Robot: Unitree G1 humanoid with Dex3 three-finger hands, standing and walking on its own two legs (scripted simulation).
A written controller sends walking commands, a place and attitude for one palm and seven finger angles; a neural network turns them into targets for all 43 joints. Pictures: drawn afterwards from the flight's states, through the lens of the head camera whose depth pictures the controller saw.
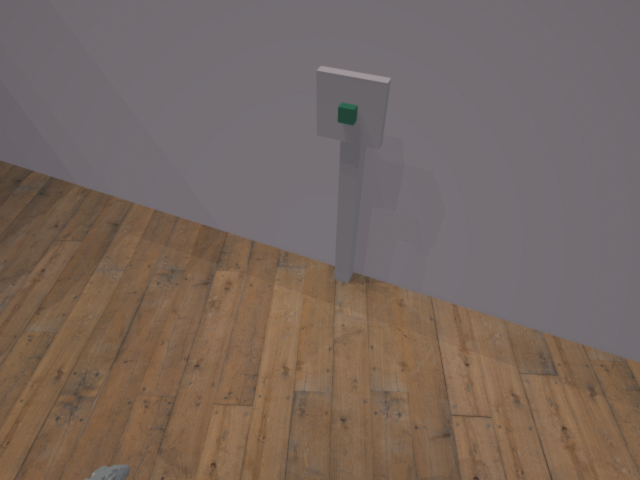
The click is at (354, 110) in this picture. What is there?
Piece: button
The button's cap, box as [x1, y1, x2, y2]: [338, 103, 357, 124]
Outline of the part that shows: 341,103 338,107 338,121 353,124 356,119 357,105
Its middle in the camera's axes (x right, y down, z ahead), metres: +0.07 -0.32 +0.98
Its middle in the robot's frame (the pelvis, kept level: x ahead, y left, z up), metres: +0.95 -0.02 -0.02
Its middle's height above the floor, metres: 0.75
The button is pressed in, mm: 0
